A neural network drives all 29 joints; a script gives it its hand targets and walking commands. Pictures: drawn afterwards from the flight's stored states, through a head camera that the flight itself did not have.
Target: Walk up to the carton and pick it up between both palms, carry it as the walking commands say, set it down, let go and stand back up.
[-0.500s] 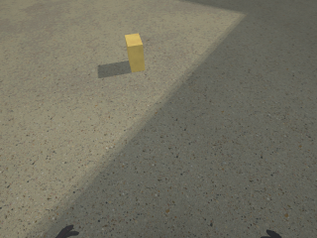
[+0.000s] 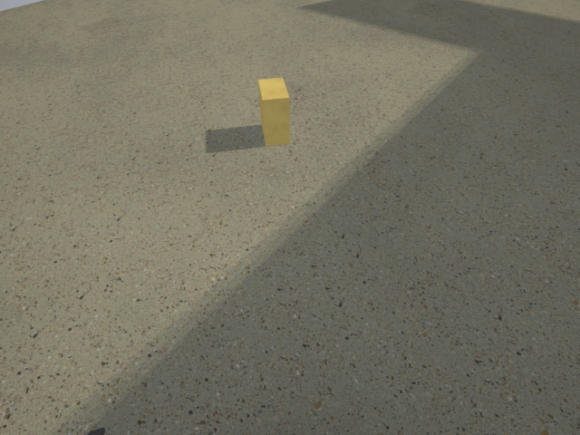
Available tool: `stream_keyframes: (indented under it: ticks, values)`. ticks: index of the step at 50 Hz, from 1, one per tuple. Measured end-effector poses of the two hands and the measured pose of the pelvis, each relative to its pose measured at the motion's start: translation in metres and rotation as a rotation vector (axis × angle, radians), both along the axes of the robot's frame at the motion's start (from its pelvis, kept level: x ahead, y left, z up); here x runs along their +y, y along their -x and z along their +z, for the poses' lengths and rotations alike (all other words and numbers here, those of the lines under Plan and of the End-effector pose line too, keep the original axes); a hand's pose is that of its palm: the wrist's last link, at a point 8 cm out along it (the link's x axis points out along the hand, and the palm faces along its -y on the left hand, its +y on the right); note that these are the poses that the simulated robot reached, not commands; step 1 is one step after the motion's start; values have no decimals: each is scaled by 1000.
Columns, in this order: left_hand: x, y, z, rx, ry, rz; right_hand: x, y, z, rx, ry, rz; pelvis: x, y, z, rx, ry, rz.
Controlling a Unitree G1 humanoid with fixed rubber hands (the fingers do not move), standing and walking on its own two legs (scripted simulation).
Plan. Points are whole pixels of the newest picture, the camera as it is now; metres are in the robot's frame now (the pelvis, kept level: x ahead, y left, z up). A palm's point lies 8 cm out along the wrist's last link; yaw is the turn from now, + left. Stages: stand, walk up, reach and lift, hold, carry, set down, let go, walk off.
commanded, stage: walk up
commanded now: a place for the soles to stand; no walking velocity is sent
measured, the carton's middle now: (274, 112) +1.92 +0.17 -0.63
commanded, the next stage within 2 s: none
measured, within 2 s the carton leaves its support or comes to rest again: neither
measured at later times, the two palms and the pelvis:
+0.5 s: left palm (82, 334) +0.28 +0.38 -0.08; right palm (498, 411) +0.19 -0.28 -0.11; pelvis +0.18 +0.05 -0.01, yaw +2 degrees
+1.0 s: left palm (121, 278) +0.43 +0.39 -0.14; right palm (420, 204) +0.60 -0.25 -0.08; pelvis +0.42 +0.06 -0.03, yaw +5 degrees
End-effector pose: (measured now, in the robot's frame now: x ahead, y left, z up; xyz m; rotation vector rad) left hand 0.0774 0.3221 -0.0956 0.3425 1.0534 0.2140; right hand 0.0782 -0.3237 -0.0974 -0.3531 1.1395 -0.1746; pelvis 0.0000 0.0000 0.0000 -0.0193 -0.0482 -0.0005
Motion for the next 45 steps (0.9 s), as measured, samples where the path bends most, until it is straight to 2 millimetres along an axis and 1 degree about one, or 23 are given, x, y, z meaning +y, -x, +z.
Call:
stream_keyframes:
  ticks: [2, 4, 6, 8, 10, 14, 17, 21, 24, 26, 29, 31, 34, 37, 40, 43, 45]
  values:
    - [20, 5, -1, 16, -19, 20, 1, -18, 8, -25, 17, 18, 8, -9, -2, -1, 1, 11]
    - [41, 4, -5, 34, -29, 41, 4, -37, 15, -57, 37, 27, 18, -22, -6, 2, 3, 25]
    - [61, -5, -15, 44, -42, 48, 6, -50, 17, -94, 76, 26, 30, -35, -16, 12, -3, 29]
    - [71, -20, -21, 49, -41, 51, 9, -54, 15, -113, 110, 9, 40, -44, -22, 18, -9, 28]
    - [71, -42, -22, 36, -23, 32, 15, -53, 14, -110, 112, -17, 45, -53, -22, 7, -23, 30]
    - [63, -88, -14, -15, 22, -22, 31, -50, 10, -73, 89, -33, 53, -78, -15, -11, -36, 33]
    - [58, -118, -5, -33, 42, -43, 41, -56, 5, -44, 60, -30, 57, -101, -9, -12, -29, 36]
    - [55, -159, 9, -47, 32, -51, 46, -76, -5, -10, 25, -19, 56, -135, -6, -2, -29, 41]
    - [54, -193, 18, -55, 6, -53, 42, -102, -13, 4, 5, -14, 50, -166, -7, 15, -36, 41]
    - [53, -218, 21, -62, -19, -56, 35, -126, -20, 6, -3, -12, 45, -188, -11, 29, -40, 39]
    - [48, -255, 22, -98, -61, -55, 25, -167, -32, 14, -5, 3, 34, -220, -20, 39, -16, 45]
    - [45, -271, 23, -129, -73, -49, 25, -200, -33, 22, -4, 34, 29, -237, -21, 33, -9, 62]
    - [41, -280, 23, -121, -64, -13, 29, -258, -26, -1, -6, 97, 28, -263, -15, 25, 0, 71]
    - [40, -277, 17, -52, -48, 22, 37, -321, -14, -48, -12, 149, 30, -291, -9, 26, 5, 77]
    - [45, -276, 7, 22, -27, 58, 49, -386, 0, -102, -11, 204, 33, -322, -7, 31, 2, 85]
    - [55, -284, -9, 67, -3, 104, 61, -445, 10, -153, 16, 252, 41, -355, -13, 34, -4, 96]
    - [63, -296, -24, 83, 8, 122, 66, -480, 11, -192, 52, 269, 50, -380, -24, 40, -4, 93]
